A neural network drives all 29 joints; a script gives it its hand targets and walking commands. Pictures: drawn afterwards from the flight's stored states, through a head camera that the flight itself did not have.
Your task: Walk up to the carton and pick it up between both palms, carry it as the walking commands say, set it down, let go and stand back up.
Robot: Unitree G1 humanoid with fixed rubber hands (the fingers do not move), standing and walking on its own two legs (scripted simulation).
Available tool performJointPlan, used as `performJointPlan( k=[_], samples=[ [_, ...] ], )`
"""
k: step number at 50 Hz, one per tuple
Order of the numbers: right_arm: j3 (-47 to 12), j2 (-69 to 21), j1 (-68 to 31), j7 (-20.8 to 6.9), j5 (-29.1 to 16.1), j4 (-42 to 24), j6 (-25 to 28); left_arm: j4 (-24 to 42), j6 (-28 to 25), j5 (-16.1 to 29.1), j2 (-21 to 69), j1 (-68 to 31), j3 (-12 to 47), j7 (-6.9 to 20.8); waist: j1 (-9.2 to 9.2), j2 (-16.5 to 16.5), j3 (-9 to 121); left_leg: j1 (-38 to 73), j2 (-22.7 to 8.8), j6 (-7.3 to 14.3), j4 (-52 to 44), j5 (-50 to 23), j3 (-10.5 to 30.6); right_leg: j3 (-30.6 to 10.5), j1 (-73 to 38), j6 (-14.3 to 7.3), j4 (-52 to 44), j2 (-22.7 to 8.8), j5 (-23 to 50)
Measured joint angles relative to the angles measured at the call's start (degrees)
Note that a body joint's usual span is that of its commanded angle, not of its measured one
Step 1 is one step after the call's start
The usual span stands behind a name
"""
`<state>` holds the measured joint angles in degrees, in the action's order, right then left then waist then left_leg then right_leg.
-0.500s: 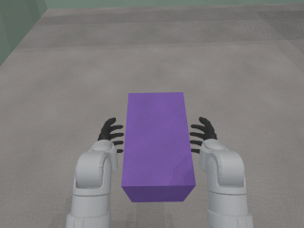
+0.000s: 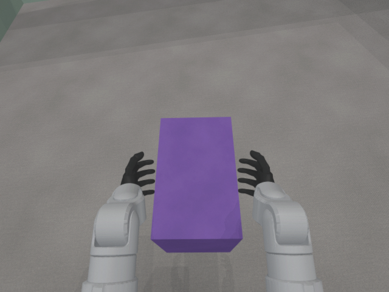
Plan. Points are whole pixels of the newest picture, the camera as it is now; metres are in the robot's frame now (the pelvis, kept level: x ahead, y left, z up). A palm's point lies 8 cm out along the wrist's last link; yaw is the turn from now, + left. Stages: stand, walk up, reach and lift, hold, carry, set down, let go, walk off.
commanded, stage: carry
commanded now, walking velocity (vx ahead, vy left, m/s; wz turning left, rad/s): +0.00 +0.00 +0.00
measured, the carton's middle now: (197, 188) +0.36 +0.02 -0.06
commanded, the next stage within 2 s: none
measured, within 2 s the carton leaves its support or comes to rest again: neither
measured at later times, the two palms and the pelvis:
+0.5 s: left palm (172, 160) +0.39 +0.07 +0.02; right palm (285, 146) +0.41 -0.18 +0.04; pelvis +0.11 -0.06 -0.02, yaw +0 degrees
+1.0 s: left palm (169, 149) +0.43 +0.08 +0.01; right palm (275, 141) +0.45 -0.17 +0.01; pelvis +0.15 -0.06 -0.02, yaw +3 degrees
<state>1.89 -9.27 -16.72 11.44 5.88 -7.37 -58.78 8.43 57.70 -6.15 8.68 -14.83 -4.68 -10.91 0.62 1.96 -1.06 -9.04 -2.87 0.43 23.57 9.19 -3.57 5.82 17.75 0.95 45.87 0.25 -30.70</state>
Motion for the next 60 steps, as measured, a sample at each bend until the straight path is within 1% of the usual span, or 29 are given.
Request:
performJointPlan(
  k=[1,2,3,4,5,6,7,8,10,11,14,16,22,24,26,28,30,31,32,33,34,36,38,40,41,42,45,53,60],
  samples=[
    [-1.05,-0.25,-0.84,0.14,-0.11,-0.44,0.12,1.20,-0.50,0.01,-0.08,0.26,-1.14,-0.05,0.36,0.34,-0.59,0.55,0.24,-0.34,0.81,1.09,1.86,-2.43,2.94,-0.35,-1.51,0.33,-4.73],
    [-1.82,-0.39,-1.23,0.50,-0.37,-1.77,0.21,2.42,-0.90,0.25,-0.06,0.23,-1.84,-0.20,0.57,0.33,-1.45,0.48,0.51,-1.44,3.10,2.13,2.66,-3.96,4.43,-0.97,-7.58,-0.07,-2.93],
    [-2.36,-0.35,-1.11,0.82,-0.53,-3.44,0.28,3.43,-1.09,0.57,0.07,-0.02,-1.76,-0.06,0.48,-0.27,-2.13,-0.32,0.82,-2.54,7.23,3.48,2.18,-4.10,4.47,-1.42,-14.98,-1.41,8.56],
    [-2.31,-0.08,-0.43,1.61,-0.17,-5.11,0.41,4.35,-0.95,1.41,0.18,-0.22,-0.86,-0.16,-0.48,-0.99,-2.34,-2.48,0.81,-2.80,14.36,7.71,1.79,-2.10,4.06,-2.34,-17.17,-3.16,25.12],
    [-1.29,0.27,0.62,2.56,0.07,-6.52,0.92,4.67,-0.90,2.85,0.24,-0.34,0.79,-0.23,-1.96,-0.04,-2.70,-5.35,-0.22,-2.46,21.22,12.92,2.71,0.43,3.74,-4.03,-14.78,-3.18,25.65],
    [0.00,0.57,1.92,3.43,-0.03,-8.02,0.98,4.93,-0.44,4.42,0.25,-0.37,2.77,0.20,-3.33,0.74,-3.08,-8.18,-0.62,-2.02,26.25,16.57,3.89,2.55,2.76,-5.13,-13.08,-2.99,20.26],
    [1.35,0.83,3.12,3.26,-0.02,-8.62,0.79,3.96,-0.17,4.35,0.23,-0.45,4.38,0.59,-3.98,0.77,-2.79,-10.66,-0.24,-1.44,29.26,18.54,4.34,3.57,1.58,-5.75,-13.14,-2.86,16.70],
    [2.32,0.94,3.78,2.62,0.03,-7.83,0.51,1.95,-0.13,3.72,0.22,-0.48,5.04,1.27,-3.89,0.26,-2.03,-12.39,0.38,-0.99,30.17,19.37,4.14,3.67,0.83,-6.14,-13.74,-2.69,15.00],
    [3.25,0.72,2.86,0.89,0.29,-1.62,0.28,-4.59,-0.94,0.74,0.16,-0.33,4.12,2.55,-3.67,-1.29,0.39,-15.16,1.49,-1.06,30.05,19.35,3.22,2.41,-0.22,-6.58,-15.92,-2.18,14.50],
    [2.85,0.57,2.29,0.57,-0.31,0.69,-0.18,-6.17,-0.72,-0.45,0.00,0.42,3.64,2.09,-3.89,-1.70,1.09,-16.42,1.72,-1.16,29.93,18.29,2.78,2.16,-0.54,-6.72,-16.71,-1.99,15.81],
    [0.55,0.63,2.31,0.49,-1.83,0.80,-0.73,-4.05,0.94,-0.81,-0.59,3.41,3.18,1.13,-4.30,-2.93,0.57,-19.63,1.82,-1.09,29.42,13.92,1.28,1.34,-2.65,-7.26,-18.45,-1.55,15.15],
    [0.47,0.55,2.06,0.86,-2.35,-0.61,-0.37,-1.20,1.60,0.12,-0.80,4.62,3.77,0.68,-4.47,-2.31,-0.33,-21.67,1.40,-1.01,29.11,11.47,1.30,2.01,-3.65,-7.49,-18.34,-0.90,14.13],
    [2.63,-0.30,-1.21,-0.18,0.49,8.02,4.27,-7.17,-1.49,-0.55,-0.59,3.27,2.15,1.85,-2.83,-1.41,3.39,-22.89,0.80,-0.39,26.68,7.87,1.68,3.68,-4.34,-7.72,-16.47,0.68,10.75],
    [2.75,-0.36,-1.46,-0.32,0.55,9.10,5.17,-8.17,-2.43,-0.71,-0.56,3.22,2.09,1.41,-2.08,-1.60,4.33,-21.14,0.99,-0.19,23.59,8.17,1.41,4.07,-4.38,-7.65,-15.41,0.97,9.37],
    [3.22,-0.29,-1.27,-0.51,1.02,9.05,6.45,-7.08,-2.50,-0.09,-0.58,3.28,2.95,0.83,-1.15,-1.66,4.62,-18.67,1.34,0.17,18.20,5.57,1.19,4.53,-4.17,-7.53,-13.95,1.37,7.91],
    [4.03,-0.22,-0.88,-0.27,1.24,8.55,7.44,-6.06,-2.77,0.48,-0.55,2.96,3.80,0.72,-0.62,-2.04,4.62,-16.60,1.56,0.48,14.89,4.22,1.02,5.39,-4.02,-7.26,-12.12,1.77,6.06],
    [3.81,-0.07,-0.37,-0.56,0.75,8.87,8.05,-5.78,-3.57,0.62,-0.54,2.85,3.68,0.67,-0.31,-4.71,4.52,-14.73,2.44,-0.59,12.56,7.49,0.47,5.21,-2.89,-6.40,-8.63,0.47,4.79],
    [3.72,-0.16,-0.74,-0.93,0.69,10.21,8.48,-6.35,-4.25,0.32,-0.55,2.82,3.03,0.48,-0.22,-5.71,4.00,-14.10,2.57,-0.29,11.95,2.97,-0.06,4.73,-1.49,-5.18,-5.14,-0.28,5.61],
    [3.85,-0.38,-1.49,-1.51,0.81,12.13,8.91,-7.38,-4.86,-0.27,-0.56,2.76,2.21,0.48,-0.31,-5.67,3.46,-13.40,2.30,0.29,12.07,1.29,-0.34,3.88,0.35,-3.14,-0.46,-0.48,8.59],
    [3.46,-0.51,-1.77,-1.45,0.53,12.80,8.81,-7.46,-4.88,-0.30,-0.60,3.10,1.83,0.03,-0.53,-4.87,2.80,-12.58,1.80,0.56,12.51,4.16,-0.32,2.43,2.08,-1.74,3.58,0.07,5.93],
    [2.59,-0.34,-1.18,-1.08,0.11,11.96,8.32,-6.39,-4.43,0.20,-0.72,3.94,2.15,-0.55,-0.74,-3.89,2.27,-11.74,1.40,0.46,12.49,6.33,-0.19,0.92,3.37,-1.17,5.16,0.66,2.24],
    [1.97,0.21,0.59,-1.05,0.23,9.93,8.01,-4.51,-3.64,1.27,-0.90,4.97,3.35,-0.53,-0.98,-2.44,1.79,-10.59,1.41,0.09,11.35,7.84,0.28,-1.31,5.02,-1.05,1.77,0.70,-1.72],
    [3.86,0.22,0.76,-1.95,1.55,11.23,9.11,-6.98,-4.44,0.95,-0.67,3.28,3.50,0.66,-0.82,-1.64,1.35,-9.70,1.83,-0.25,10.18,7.91,0.71,-1.93,5.32,-1.39,-5.90,-0.02,2.63],
    [4.59,0.26,0.89,-2.23,2.13,13.69,10.18,-11.12,-6.43,-0.27,-0.38,1.94,2.82,1.49,-0.67,-1.25,1.67,-8.93,2.24,-0.60,10.42,8.29,0.84,-1.21,3.85,-2.45,-11.64,-0.92,17.55],
    [4.27,0.41,1.45,-2.29,1.92,14.45,10.43,-12.75,-7.41,-0.66,-0.37,2.09,2.61,1.57,-0.75,-0.78,2.13,-8.48,2.14,-0.79,10.52,8.63,0.99,-0.91,3.43,-3.26,-11.64,-0.88,19.30],
    [3.46,0.66,2.52,-2.17,1.30,13.83,10.14,-12.97,-7.70,-0.64,-0.47,2.78,2.93,1.21,-0.89,-0.39,2.55,-7.94,2.04,-0.96,10.25,8.85,1.14,-0.69,2.97,-3.81,-11.46,-0.77,18.29],
    [2.84,1.02,4.12,-2.98,1.31,13.88,10.22,-15.08,-8.99,-1.48,-0.60,3.30,2.75,2.41,-1.40,-0.07,4.09,-7.27,1.41,-1.00,9.09,8.54,1.41,0.16,1.85,-4.41,-12.51,-0.45,15.38],
    [5.37,0.40,1.26,-4.20,4.06,20.60,12.85,-21.62,-11.86,-3.89,-0.25,1.16,1.25,3.87,-1.47,-2.11,5.33,-6.49,0.99,-1.97,7.25,7.37,1.66,0.86,1.00,-4.75,-14.26,-0.20,16.24],
    [5.77,0.29,0.83,-4.26,3.61,22.47,14.67,-23.01,-13.08,-4.55,-0.15,0.73,0.60,3.57,-1.73,-2.84,5.00,-6.85,0.74,-1.91,7.24,6.92,1.61,1.06,0.91,-4.69,-15.26,-0.04,17.24]
  ],
)
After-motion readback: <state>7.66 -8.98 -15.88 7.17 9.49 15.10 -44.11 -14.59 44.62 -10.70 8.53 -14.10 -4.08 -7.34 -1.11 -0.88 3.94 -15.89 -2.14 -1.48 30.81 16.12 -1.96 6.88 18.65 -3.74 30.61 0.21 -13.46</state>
